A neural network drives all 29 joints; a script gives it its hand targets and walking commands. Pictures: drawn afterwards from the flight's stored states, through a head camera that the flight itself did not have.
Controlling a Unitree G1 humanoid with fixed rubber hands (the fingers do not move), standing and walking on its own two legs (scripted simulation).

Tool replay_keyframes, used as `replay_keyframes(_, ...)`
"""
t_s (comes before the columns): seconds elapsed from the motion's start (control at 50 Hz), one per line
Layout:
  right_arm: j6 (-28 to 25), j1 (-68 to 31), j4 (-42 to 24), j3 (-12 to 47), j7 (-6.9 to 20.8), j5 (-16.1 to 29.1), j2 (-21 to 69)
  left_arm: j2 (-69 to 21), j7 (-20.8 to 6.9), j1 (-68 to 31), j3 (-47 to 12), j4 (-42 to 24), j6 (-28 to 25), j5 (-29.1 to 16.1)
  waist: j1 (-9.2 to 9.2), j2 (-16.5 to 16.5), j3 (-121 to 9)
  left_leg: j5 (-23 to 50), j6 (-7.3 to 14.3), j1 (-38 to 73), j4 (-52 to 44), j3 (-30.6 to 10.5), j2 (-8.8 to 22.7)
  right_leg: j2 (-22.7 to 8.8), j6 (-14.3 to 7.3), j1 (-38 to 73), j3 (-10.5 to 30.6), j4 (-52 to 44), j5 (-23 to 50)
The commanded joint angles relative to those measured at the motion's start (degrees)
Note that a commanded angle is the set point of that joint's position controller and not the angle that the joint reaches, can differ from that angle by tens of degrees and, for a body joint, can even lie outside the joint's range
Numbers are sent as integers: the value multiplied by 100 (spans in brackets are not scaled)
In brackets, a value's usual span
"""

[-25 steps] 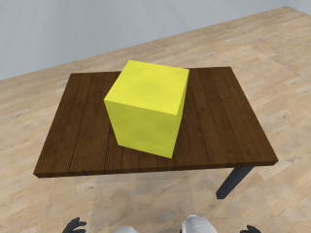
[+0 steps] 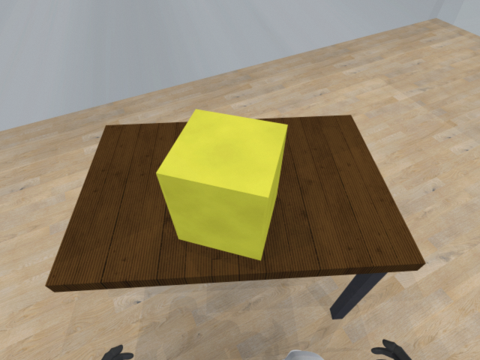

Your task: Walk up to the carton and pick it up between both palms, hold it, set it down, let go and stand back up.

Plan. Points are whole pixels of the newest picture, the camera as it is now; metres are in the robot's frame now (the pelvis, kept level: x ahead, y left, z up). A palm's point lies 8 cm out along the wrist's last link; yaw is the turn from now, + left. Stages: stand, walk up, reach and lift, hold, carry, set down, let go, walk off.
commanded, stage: walk up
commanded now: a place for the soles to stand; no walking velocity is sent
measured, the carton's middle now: (228, 186) +0.48 +0.04 -0.05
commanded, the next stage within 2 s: none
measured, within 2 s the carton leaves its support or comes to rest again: neither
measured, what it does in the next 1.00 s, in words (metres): steps to the left: right foot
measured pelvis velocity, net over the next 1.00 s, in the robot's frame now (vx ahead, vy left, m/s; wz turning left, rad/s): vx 0.03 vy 0.10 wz -0.03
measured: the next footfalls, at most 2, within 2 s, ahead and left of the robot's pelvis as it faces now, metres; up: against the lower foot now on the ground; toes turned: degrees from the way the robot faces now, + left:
right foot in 0.70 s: +0.10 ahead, -0.04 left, +0.00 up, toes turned -1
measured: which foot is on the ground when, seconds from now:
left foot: down 0.00-1.00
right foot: down 0.00-0.48, up 0.50-0.68, down 0.70-1.00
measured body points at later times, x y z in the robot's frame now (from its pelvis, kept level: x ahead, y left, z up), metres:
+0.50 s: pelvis +0.00 +0.05 -0.02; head +0.04 +0.06 +0.43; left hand +0.08 +0.33 -0.13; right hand +0.10 -0.22 -0.13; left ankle +0.01 +0.17 -0.73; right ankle +0.08 -0.12 -0.72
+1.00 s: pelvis +0.03 +0.10 +0.00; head +0.04 +0.10 +0.45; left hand +0.17 +0.33 -0.11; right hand +0.10 -0.15 -0.12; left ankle +0.01 +0.17 -0.72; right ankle +0.06 -0.04 -0.72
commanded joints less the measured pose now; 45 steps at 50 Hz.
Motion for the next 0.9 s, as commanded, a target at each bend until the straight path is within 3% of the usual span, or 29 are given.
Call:
replay_keyframes(0.0, -158, -319, -764, -330, -59, -6, -1032, 984, 55, 105, 323, -627, -223, 29, 78, 362, -507, -415, 413, -455, -1143, -850, 645, -302, -329, 531, 566, -500, 242)
replay_keyframes(0.02, -139, -261, -770, -303, -54, 26, -928, 996, 40, -118, 334, -630, -227, 38, 6, 30, -275, -422, 308, -452, -1144, -727, 596, -349, -329, 353, 671, -627, 134)
replay_keyframes(0.08, -132, -105, -739, -352, -59, 25, -1037, 964, 47, 0, 305, -637, -244, 11, -73, 138, -494, -293, 338, -119, -882, -547, 504, -416, -343, 170, 810, -729, 248)
replay_keyframes(0.18, -122, -197, -727, -305, -70, 27, -919, 984, 49, 26, 325, -693, -210, -24, -56, -89, -522, 43, 300, 40, -679, -446, 437, -369, -366, -58, 922, -704, 251)
replay_keyframes(0.2, 17, -154, -701, -337, 37, -148, -1037, 1147, 205, 586, 474, -673, -302, 120, -26, -35, -645, -291, 184, -495, 54, -223, 156, -864, -634, 437, 1536, -1021, -290)
replay_keyframes(0.22, 96, -132, -773, -297, 98, -183, -860, 1476, 312, 986, 598, -522, -300, 168, 120, -526, -680, -676, 92, -1073, 883, -303, -104, -1446, -1008, 842, 2415, -1461, -850)
replay_keyframes(0.26, 277, -306, -882, -358, 109, -229, -765, 1529, 458, 1022, 726, -525, -269, 223, 236, -481, -518, -1459, 105, -1680, 1891, -783, 16, -2013, -1562, 958, 3207, -1754, -1302)
replay_keyframes(0.28, 275, -383, -992, -376, 100, -191, -758, 1597, 504, 842, 748, -625, -295, 212, 178, -445, -481, -1318, 83, -1791, 2266, -896, 116, -2036, -1628, 933, 2941, -1639, -732)
replay_keyframes(0.34, 233, -93, -934, -455, 103, -278, -747, 1296, 509, 423, 735, -754, -260, 257, 7, -691, -552, -1185, 53, -1604, 2036, -977, 267, -1862, -1403, 744, 2266, -1333, -454)
replay_keyframes(0.36, 191, -14, -886, -487, 138, -251, -712, 1285, 484, 247, 723, -811, -244, 266, -11, -682, -551, -1221, 27, -1259, 1651, -845, 228, -1700, -1310, 414, 2064, -1367, -1061)
replay_keyframes(0.4, 104, 664, -724, -476, 198, -167, -556, 1158, 394, -263, 694, -898, -153, 245, -367, -908, -661, -455, 117, 161, -35, -366, -54, -1038, -898, -551, 837, -906, -1810)
replay_keyframes(0.42, 35, 1027, -564, -541, 212, -190, -685, 974, 376, -241, 616, -918, -113, 210, -480, -482, -580, -14, 86, 711, -562, -311, -103, -630, -640, -934, 488, -119, -2263)
replay_keyframes(0.44, -21, 1095, -565, -691, 176, -196, -1276, 427, 335, -143, 485, -999, -107, 169, -493, 1088, -540, -1039, 265, 841, -1312, -1718, 600, 5, -404, -1593, -97, 1386, -2381)
replay_keyframes(0.46, 8, 518, -753, -762, 124, -209, -1664, 325, 375, -143, 467, -1119, -88, 29, -609, 1841, -323, -2564, 1023, 45, -2326, -3750, 1748, 443, -51, -1837, -71, 2063, -2601)
replay_keyframes(0.48, -1, 229, -789, -732, 14, -222, -1593, 613, 400, -155, 528, -1067, -94, -1, -586, 1343, -50, -2385, 1542, -910, -2329, -3983, 2017, 282, -92, -1119, 754, 2523, -2487)
replay_keyframes(0.5, 22, 92, -703, -628, -23, -195, -1220, 632, 388, -132, 562, -976, -104, 51, -458, 811, 383, -1352, 1482, -845, -2127, -3392, 1692, 380, -68, -1211, 792, 2809, -2185)
replay_keyframes(0.52, 30, 41, -649, -566, -54, -197, -1093, 511, 398, 77, 556, -879, -138, 83, -276, 982, 428, -740, 1420, -503, -1900, -3008, 1610, 330, -44, -1535, 713, 2955, -1944)
replay_keyframes(0.56, -32, -95, -667, -501, -131, -172, -953, 502, 369, 252, 533, -872, -198, 137, -149, 866, 146, 645, 1351, 175, -1374, -2490, 1596, 112, 23, -1499, 565, 2321, -1748)
replay_keyframes(0.58, -53, 145, -621, -495, -138, -164, -938, 422, 337, 170, 478, -845, -223, 139, -306, 886, -269, 1433, 1121, 557, -1244, -2211, 1463, 35, 62, -1372, 372, 1753, -1806)
replay_keyframes(0.62, -125, 25, -532, -442, -134, -165, -950, 318, 302, 174, 385, -862, -271, 111, -108, 626, -225, 3129, 1028, 151, -858, -1665, 1384, 80, -35, -418, 61, 944, -1441)
replay_keyframes(0.66, -124, 222, -422, -386, -149, -65, -958, 259, 260, 405, 362, -831, -374, 77, 38, 638, -622, 3749, 698, -108, -235, -1225, 1055, 100, -119, 878, 134, -644, 343)
replay_keyframes(0.68, -169, 254, -489, -327, -124, -4, -814, 457, 257, 548, 383, -806, -368, 158, 119, 397, -900, 3389, 471, -432, 80, -1135, 1006, -139, -290, 1561, 680, -856, 964)
replay_keyframes(0.7, -199, 391, -564, -205, -94, 1, -494, 854, 277, 648, 429, -803, -365, 215, 122, -264, -1356, 2362, 233, -1052, 539, -999, 612, -890, -620, 2420, 1682, -663, 1881)
replay_keyframes(0.72, -103, 498, -532, -245, -114, 47, -457, 1083, 274, 450, 523, -839, -292, 85, 49, -325, -1184, 561, 28, -473, 506, -614, 116, -1428, -1220, 1338, 2048, -573, 1802)
replay_keyframes(0.74, -35, 464, -523, -218, -138, -15, -498, 967, 256, 199, 477, -783, -232, 56, -55, -387, -1001, -222, 84, -81, 346, -694, 60, -1339, -1318, 640, 2057, -788, 916)
replay_keyframes(0.78, -87, 589, -435, -205, -99, -29, -540, 693, 214, -245, 346, -798, -167, 93, -204, -440, -640, 62, 179, 234, -672, -853, 230, -863, -778, 136, 1258, -706, 191)
replay_keyframes(0.82, -160, 328, -460, -297, -92, -35, -832, 607, 185, -277, 300, -779, -142, 43, -113, -54, -279, 171, 270, -142, -1421, -1552, 810, -91, -299, 208, 515, -227, -61)
replay_keyframes(0.84, -186, 213, -495, -330, -102, -37, -958, 516, 177, -115, 272, -765, -126, 47, -73, 424, -248, 375, 361, -304, -1632, -1661, 1052, -65, -198, 413, 395, -164, -168)
replay_keyframes(0.88, -239, 56, -445, -275, -106, -35, -838, 482, 151, -172, 252, -662, -183, 81, 41, 374, -154, 971, 297, -555, -1651, -1415, 940, -148, -208, 818, 554, -371, 62)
